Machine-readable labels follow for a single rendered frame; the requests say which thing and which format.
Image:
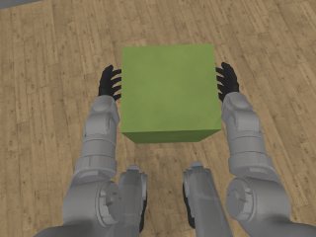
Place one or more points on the right robot foot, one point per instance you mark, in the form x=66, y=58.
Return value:
x=191, y=220

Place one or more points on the robot right forearm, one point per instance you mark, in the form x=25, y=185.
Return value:
x=248, y=154

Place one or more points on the right robot upper arm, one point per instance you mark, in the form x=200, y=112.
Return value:
x=262, y=208

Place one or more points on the right robot shin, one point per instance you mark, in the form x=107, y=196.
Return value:
x=194, y=164

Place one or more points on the robot right hand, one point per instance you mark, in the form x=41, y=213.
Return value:
x=229, y=80

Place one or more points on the robot left forearm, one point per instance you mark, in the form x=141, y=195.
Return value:
x=97, y=160

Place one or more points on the carton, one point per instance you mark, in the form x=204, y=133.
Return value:
x=169, y=93

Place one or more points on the robot left hand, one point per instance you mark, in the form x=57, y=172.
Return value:
x=106, y=84

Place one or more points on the left robot upper arm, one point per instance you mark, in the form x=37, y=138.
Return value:
x=89, y=210

